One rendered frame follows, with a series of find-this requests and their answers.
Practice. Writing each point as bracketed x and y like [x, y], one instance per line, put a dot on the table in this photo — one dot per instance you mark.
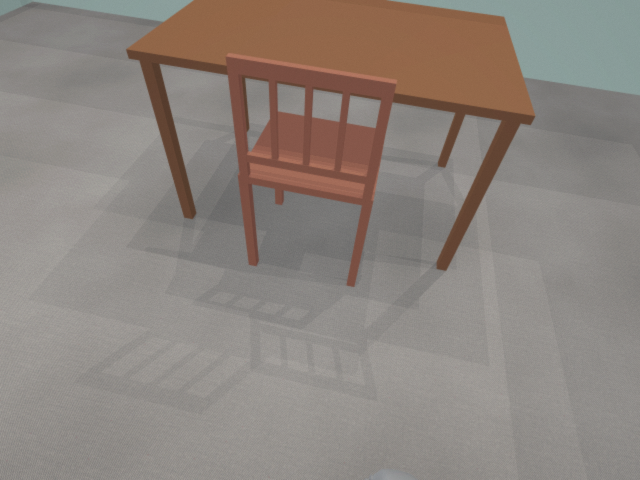
[443, 59]

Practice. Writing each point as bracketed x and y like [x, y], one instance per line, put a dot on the chair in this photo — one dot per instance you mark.
[307, 155]

